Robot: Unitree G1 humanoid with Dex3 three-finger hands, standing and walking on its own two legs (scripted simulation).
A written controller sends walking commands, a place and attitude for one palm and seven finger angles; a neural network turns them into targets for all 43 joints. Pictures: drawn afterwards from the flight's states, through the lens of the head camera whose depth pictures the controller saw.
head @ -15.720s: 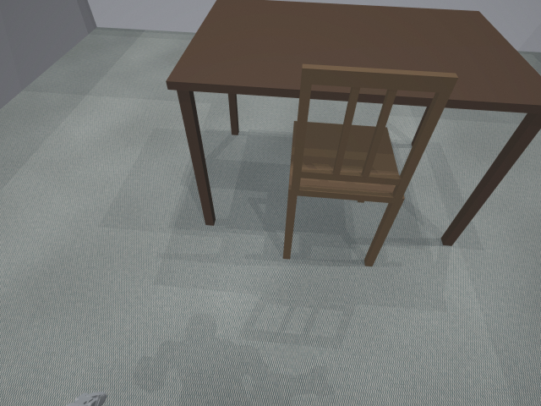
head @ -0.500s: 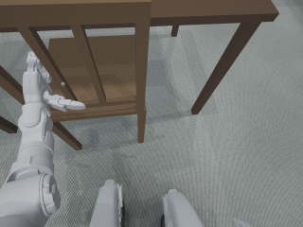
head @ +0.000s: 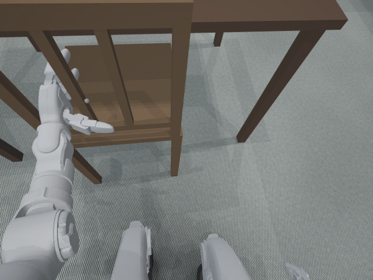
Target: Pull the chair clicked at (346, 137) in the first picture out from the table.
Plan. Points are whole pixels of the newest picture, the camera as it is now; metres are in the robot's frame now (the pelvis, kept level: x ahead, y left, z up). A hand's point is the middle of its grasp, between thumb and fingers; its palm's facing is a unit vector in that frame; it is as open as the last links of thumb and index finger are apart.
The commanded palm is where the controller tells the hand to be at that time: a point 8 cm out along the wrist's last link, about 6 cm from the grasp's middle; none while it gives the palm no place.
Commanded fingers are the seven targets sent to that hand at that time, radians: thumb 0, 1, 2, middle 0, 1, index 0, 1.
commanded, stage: hook a spindle and tug to test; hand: left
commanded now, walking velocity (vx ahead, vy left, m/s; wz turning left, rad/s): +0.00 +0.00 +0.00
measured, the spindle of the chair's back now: (73, 89) +0.50 +0.23 +0.04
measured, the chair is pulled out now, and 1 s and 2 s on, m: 0.00 0.02 0.10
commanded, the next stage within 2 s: step backward, pulling the chair out in 1.28 s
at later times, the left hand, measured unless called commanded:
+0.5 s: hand (86, 98) +0.48 +0.21 +0.04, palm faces +0.14 -0.99 -0.03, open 8.6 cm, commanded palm +0.44 +0.24 +0.04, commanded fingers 0.00 0.73 0.83 -0.50 -1.45 -0.50 -1.45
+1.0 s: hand (88, 107) +0.45 +0.20 +0.04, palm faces +0.14 -0.99 -0.03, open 5.2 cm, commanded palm +0.42 +0.23 +0.04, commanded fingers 0.00 0.90 0.90 -0.50 -1.45 -0.50 -1.45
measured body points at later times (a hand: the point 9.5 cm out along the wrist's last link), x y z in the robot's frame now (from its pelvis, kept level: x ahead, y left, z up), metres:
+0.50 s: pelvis +0.01 +0.00 +0.00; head +0.15 +0.01 +0.43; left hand +0.46 +0.26 +0.04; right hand +0.06 -0.27 -0.12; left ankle +0.08 +0.13 -0.60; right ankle -0.01 -0.12 -0.60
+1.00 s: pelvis +0.02 +0.00 +0.01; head +0.15 +0.02 +0.44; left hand +0.44 +0.25 +0.05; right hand +0.10 -0.26 -0.11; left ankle +0.08 +0.13 -0.60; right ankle -0.01 -0.12 -0.60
